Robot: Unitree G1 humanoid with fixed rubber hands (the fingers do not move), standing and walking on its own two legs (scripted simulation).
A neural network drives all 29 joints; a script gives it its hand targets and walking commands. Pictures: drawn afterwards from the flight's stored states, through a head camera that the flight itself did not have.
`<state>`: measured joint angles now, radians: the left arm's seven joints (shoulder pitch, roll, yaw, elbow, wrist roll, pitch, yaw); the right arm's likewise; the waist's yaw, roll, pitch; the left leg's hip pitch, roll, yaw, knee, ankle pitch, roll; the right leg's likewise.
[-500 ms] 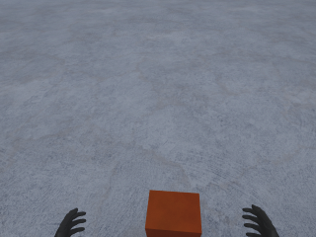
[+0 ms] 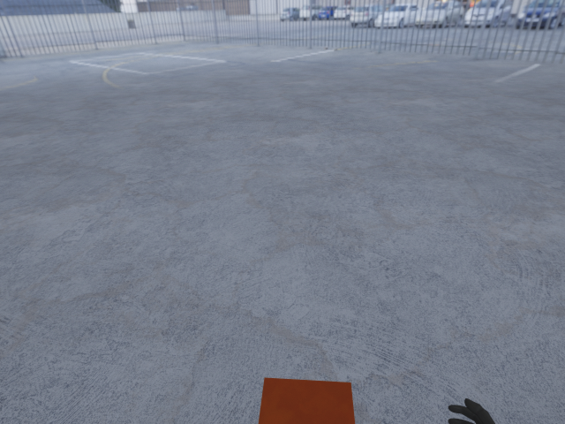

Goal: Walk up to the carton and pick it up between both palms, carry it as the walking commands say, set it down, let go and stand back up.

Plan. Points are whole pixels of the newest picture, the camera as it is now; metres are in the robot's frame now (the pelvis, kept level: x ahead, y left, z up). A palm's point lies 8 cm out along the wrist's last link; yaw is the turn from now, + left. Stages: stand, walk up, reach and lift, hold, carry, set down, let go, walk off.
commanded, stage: stand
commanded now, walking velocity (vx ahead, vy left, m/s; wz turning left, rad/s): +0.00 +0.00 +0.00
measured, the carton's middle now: out of the picture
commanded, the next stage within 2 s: none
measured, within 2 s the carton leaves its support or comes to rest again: neither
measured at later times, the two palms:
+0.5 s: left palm out of the picture -0.02 +0.27 -0.10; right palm out of the picture -0.06 -0.28 -0.10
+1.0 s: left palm out of the picture -0.16 +0.28 -0.10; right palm out of the picture -0.14 -0.30 -0.10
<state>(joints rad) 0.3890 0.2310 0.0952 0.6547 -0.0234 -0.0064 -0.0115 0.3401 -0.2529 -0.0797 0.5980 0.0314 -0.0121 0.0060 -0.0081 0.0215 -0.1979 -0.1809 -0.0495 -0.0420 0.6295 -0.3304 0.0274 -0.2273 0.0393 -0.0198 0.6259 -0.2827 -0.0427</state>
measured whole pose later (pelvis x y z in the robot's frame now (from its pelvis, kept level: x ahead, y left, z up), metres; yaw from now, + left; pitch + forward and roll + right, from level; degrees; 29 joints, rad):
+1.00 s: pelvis -0.21 +0.00 -0.02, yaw -2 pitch -13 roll +0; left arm 0.44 0.27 0.10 0.68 -0.02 0.01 0.00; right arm 0.42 -0.34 -0.11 0.62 0.03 0.03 0.02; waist 0.02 0.04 0.01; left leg -0.33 -0.01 -0.04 1.00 -0.44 0.01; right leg -0.22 0.01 -0.02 0.78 -0.42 -0.04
